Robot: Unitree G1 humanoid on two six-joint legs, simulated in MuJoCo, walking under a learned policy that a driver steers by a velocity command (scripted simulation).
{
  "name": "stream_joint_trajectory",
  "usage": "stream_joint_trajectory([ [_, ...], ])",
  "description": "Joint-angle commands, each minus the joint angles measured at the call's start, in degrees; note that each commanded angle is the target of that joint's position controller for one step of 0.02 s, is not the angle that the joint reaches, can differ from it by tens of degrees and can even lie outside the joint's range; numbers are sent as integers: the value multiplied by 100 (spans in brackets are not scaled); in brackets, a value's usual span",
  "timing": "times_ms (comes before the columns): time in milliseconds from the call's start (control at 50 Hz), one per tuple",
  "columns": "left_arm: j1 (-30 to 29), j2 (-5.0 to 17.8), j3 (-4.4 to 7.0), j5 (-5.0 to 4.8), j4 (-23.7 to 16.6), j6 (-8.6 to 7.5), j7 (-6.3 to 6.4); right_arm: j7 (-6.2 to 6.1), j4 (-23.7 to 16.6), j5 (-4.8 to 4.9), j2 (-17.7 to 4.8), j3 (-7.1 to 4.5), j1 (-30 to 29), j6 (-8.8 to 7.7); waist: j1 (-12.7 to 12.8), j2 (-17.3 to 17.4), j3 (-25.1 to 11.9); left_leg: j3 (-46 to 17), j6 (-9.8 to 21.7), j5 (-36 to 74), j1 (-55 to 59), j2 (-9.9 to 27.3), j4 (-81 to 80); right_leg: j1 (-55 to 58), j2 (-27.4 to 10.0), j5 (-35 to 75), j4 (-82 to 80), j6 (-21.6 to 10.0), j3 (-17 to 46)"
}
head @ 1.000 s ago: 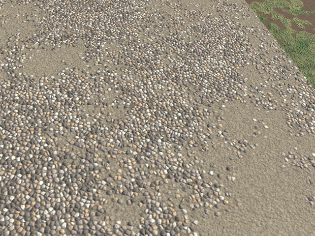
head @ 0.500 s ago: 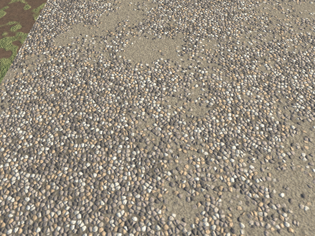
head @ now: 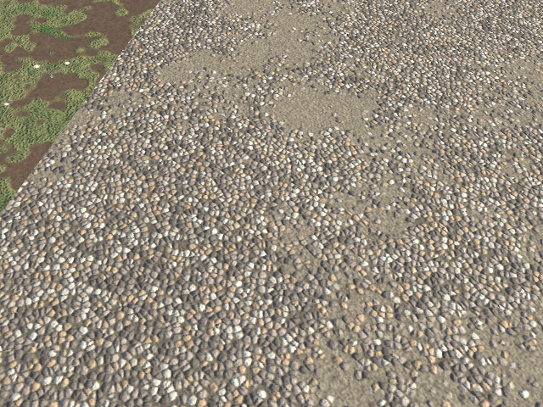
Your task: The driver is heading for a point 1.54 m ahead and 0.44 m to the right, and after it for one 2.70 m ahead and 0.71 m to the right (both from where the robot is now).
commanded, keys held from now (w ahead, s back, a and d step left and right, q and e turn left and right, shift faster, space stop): no key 0.64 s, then w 0.36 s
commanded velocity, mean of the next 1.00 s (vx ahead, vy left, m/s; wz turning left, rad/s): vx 0.09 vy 0.00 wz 0.02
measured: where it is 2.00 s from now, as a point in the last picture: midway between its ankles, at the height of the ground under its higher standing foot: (342, 351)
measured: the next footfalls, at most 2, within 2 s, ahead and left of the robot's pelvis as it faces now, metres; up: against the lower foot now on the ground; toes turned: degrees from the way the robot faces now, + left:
right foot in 0.04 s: +0.03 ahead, -0.15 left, +0.00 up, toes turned +0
right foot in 1.20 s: +0.30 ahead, -0.22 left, +0.00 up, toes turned -3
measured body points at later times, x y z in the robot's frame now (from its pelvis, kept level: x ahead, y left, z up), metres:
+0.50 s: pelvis +0.01 -0.02 +0.00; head +0.02 -0.02 +0.45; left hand +0.10 +0.24 -0.14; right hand +0.10 -0.29 -0.13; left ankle +0.01 +0.09 -0.74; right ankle -0.01 -0.15 -0.74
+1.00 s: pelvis +0.08 -0.04 -0.01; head +0.09 -0.04 +0.43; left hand +0.14 +0.22 -0.15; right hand +0.07 -0.30 -0.16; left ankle +0.00 +0.09 -0.74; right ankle +0.01 -0.14 -0.70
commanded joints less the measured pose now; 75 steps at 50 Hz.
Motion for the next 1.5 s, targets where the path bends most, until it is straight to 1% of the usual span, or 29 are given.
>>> stream_joint_trajectory([
  [20, 141, 435, 57, 70, -192, -136, -26, 4, -117, 68, -769, -174, -119, -66, 132, 688, -389, -1213, 640, 854, -4, 1279, -674, 823, 37, 1296, -1585, -166, -61],
  [40, 207, 623, 72, 137, -168, -168, -21, 16, -33, 4, -670, -137, 79, -109, 63, 416, -515, -1106, 360, 611, -182, 1069, -559, 1303, -242, 2188, -1630, -273, 290],
  [60, 185, 987, 134, 111, -171, -173, -4, 56, -6, -86, -701, -154, 282, -152, -215, -171, -554, -770, 134, 234, -265, 697, -384, 1371, -520, 2767, -1355, -474, 446],
  [80, 19, 894, 136, 26, -72, -183, -37, 52, 31, -88, -650, -152, 286, -147, -285, -550, -557, -464, -51, 84, 88, 436, -454, 826, -446, 1796, -1326, -693, 412],
  [120, -123, 545, 46, 79, -53, -246, -75, -4, 65, -36, -782, -191, -118, -93, -69, -290, -408, -415, -106, 329, 351, 439, -239, 472, -262, 1249, -1506, -549, 322],
  [180, -38, 509, 3, 75, 111, -334, -61, -57, 200, -20, -716, -194, -19, 3, -55, -189, -364, -463, -39, 726, 349, 486, -261, 583, -155, 1498, -1461, -407, 209],
  [360, -36, 488, -61, 52, 479, -289, 9, -103, 735, 12, -700, -219, 147, -5, -9, 167, -238, -399, -146, 942, 374, 476, -321, 672, -44, 1467, -1479, -456, 141],
  [640, 9, 401, -128, 50, 941, -256, 27, -169, 1378, 38, -723, -184, 271, -19, -24, 153, -180, -326, -185, 964, 421, 480, -352, 653, 87, 1420, -1548, -458, 52],
  [700, 137, 439, -100, -28, 1022, -224, 59, -190, 1494, 116, -755, -213, 401, -2, -40, 122, -22, -199, -14, -1734, 54, 279, -236, 313, 257, -1069, -1441, -663, -18],
  [760, 192, 421, -105, -78, 933, -380, 55, -165, 1453, 166, -706, -202, 446, -188, -39, 132, 593, -548, 227, -2702, -557, 475, -254, -208, 56, -2056, -1440, -933, 384],
  [880, 274, 289, -125, -145, 787, -787, -120, 6, 1520, 261, -704, -219, 909, -597, -142, 357, 404, -1226, 644, -2074, -36, 763, -242, -470, 105, -1198, -847, -1149, 510],
  [900, 169, 230, -143, -134, 697, -852, -151, 22, 1576, 275, -803, -244, 1157, -633, -213, 569, 370, -1593, 798, -1759, 341, 935, -360, -798, 259, -854, -459, -1108, 303],
  [940, -94, 110, -186, -120, 478, -994, -244, 55, 1767, 284, -1128, -346, 1807, -683, -358, 1160, 203, -2895, 1314, -382, 1515, 1820, -587, -1885, 426, 221, 785, -917, -190],
  [980, -908, 187, -197, -159, 126, -1046, -326, 89, 1952, 187, -1035, -345, 2545, -707, -781, 1170, 177, -3679, 1629, 1131, 2822, 2544, -684, -3763, 287, -1802, 2243, -862, 44],
  [1000, -1151, 204, -203, -209, -5, -1036, -346, 73, 1967, 159, -950, -316, 2661, -686, -821, 861, 152, -3597, 1554, 1374, 3211, 2635, -590, -4437, 24, -1974, 2723, -854, 193],
  [1060, -1143, 98, -282, -230, -238, -968, -440, -75, 1655, 208, -866, -228, 1835, -508, -409, 643, 217, -2401, 872, 880, 2122, 2372, -1203, -3780, -522, -1158, 1717, -746, 139],
  [1100, -442, -13, -323, -150, -16, -896, -527, -113, 1352, 193, -1079, -256, 993, -425, 34, 854, -22, -1083, 482, 402, -76, 1503, -1605, -701, -63, 931, 425, -543, -389],
  [1140, 444, 416, -83, -128, 325, -721, -431, -77, 1341, 137, -1279, -305, 1024, -456, 493, 966, -210, -589, 299, 718, -864, 1231, -1322, 1106, 465, 1535, 377, -419, -764],
  [1180, 1484, 748, 159, -135, 575, -582, -278, -49, 1356, 146, -1059, -235, 1047, -505, 1154, 620, -623, -91, -79, 1866, -888, 905, 523, 2170, 526, 946, 58, -618, -775],
  [1200, 2158, 1147, 270, -59, 724, -547, -195, -64, 1222, 12, -603, -119, 1064, -511, 1320, -584, -727, 87, -388, 796, -1581, 631, 2615, 2555, -401, 129, -510, -897, 606],
  [1220, 2092, 1483, 188, 37, 645, -599, -231, -87, 1137, 57, 215, 48, 1976, -615, 583, -2221, -1287, -465, -419, -2170, -2333, -143, 4569, 2773, -1749, -875, -2186, -1746, 3961],
  [1240, 1616, 1138, 95, -16, 562, -702, -324, -68, 1133, 360, -177, -52, 1916, -691, 408, -1528, -840, -804, -291, -1781, -2982, 29, 5434, 2287, -2027, -2228, -3172, -1952, 5189],
  [1260, 1025, 828, 12, -73, 431, -801, -386, -54, 960, 431, -456, -98, 1430, -723, 284, -883, -91, -630, -68, -1161, -3343, 456, 5524, 1641, -1973, -2244, -3089, -1805, 4418],
  [1280, 529, 642, -39, -26, 342, -857, -431, -91, 906, 325, -572, -122, 1089, -702, 181, -291, 152, -528, 43, -491, -3072, 804, 5172, 954, -1677, -1318, -2903, -1641, 3350],
  [1300, 227, 566, -53, 65, 297, -880, -457, -131, 953, 205, -652, -184, 1094, -644, 11, -211, 106, -525, 70, -69, -2657, 1018, 4754, 541, -1285, -586, -2814, -1466, 2463],
  [1320, 115, 450, -75, 114, 298, -879, -449, -116, 979, 178, -675, -221, 1233, -576, -147, -472, 4, -551, 78, 171, -2287, 1145, 4399, 389, -1025, -168, -2883, -1364, 1895],
  [1360, 402, 268, -120, 98, 441, -894, -388, -81, 1001, 183, -667, -260, 1196, -493, -166, -491, -31, -420, 56, 387, -2137, 1165, 3959, 467, -803, 629, -3046, -1398, 1307],
  [1420, 922, 433, -76, 58, 621, -872, -256, -59, 787, 105, -575, -271, 525, -482, -23, -48, 73, -331, -84, 938, -2845, 1149, 3096, 1014, -860, 1614, -3159, -1482, 989],
  [1500, 1189, 476, -73, 37, 672, -788, -118, 29, 487, 117, -438, -239, -323, -539, 160, -65, 105, -182, -272, 1863, -2964, 1015, 1701, 1278, -752, 2036, -3279, -1387, 558],
])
